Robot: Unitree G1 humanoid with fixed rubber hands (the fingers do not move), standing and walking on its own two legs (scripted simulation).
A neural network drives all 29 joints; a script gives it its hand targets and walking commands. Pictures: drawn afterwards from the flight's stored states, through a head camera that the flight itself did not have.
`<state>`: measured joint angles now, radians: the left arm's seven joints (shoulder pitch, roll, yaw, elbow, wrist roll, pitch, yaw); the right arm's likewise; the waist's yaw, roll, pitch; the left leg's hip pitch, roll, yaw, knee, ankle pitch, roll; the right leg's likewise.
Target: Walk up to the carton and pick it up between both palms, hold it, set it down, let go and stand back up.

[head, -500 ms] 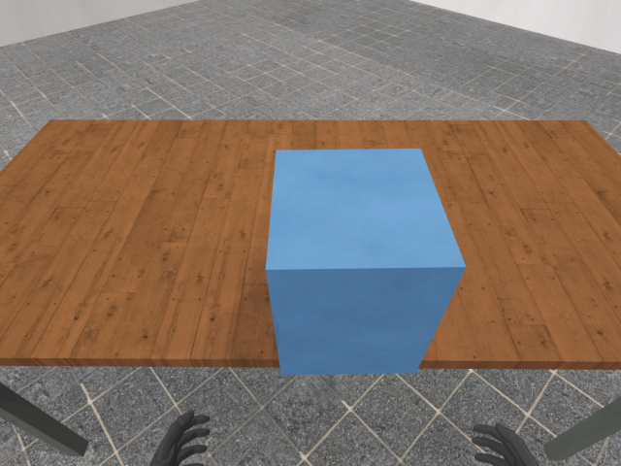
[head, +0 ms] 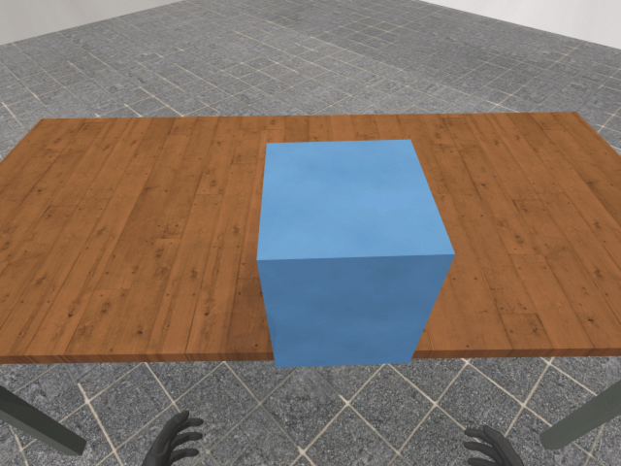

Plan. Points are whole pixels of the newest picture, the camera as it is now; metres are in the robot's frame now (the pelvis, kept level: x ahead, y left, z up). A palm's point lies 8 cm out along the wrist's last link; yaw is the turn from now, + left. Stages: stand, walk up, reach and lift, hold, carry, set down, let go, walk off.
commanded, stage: let go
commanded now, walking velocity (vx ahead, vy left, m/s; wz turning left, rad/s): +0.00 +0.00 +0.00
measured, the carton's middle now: (340, 257) +0.41 +0.00 +0.06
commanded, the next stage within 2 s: stand in 0.30 s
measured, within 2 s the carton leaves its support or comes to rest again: neither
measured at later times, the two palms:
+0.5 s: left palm out of the picture +0.10 +0.24 -0.11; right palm out of the picture +0.09 -0.25 -0.11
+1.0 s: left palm out of the picture +0.01 +0.25 -0.14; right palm out of the picture -0.01 -0.21 -0.14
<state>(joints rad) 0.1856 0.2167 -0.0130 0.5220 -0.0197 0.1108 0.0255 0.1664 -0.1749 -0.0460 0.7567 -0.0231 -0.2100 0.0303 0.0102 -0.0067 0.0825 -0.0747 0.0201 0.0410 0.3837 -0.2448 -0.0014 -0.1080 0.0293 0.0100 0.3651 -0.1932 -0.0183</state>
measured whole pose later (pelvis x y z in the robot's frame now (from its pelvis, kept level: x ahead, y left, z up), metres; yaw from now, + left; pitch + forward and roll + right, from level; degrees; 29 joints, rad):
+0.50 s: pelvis -0.01 +0.00 -0.01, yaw +0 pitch +0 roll -1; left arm 0.26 0.22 0.01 0.67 0.05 -0.01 -0.02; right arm 0.27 -0.21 -0.05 0.74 -0.04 0.00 0.02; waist 0.01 0.00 0.00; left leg -0.25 0.04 0.03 0.55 -0.31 0.00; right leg -0.25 0.05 -0.01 0.48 -0.24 -0.02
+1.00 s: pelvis -0.02 +0.02 -0.01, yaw +0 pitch +1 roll -1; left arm 0.34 0.18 0.02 0.90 0.03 -0.02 0.01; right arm 0.39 -0.17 -0.04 0.88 -0.04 -0.01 -0.01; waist 0.00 0.00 -0.04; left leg -0.26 0.00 0.05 0.50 -0.26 0.04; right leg -0.28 0.00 0.01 0.46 -0.20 0.01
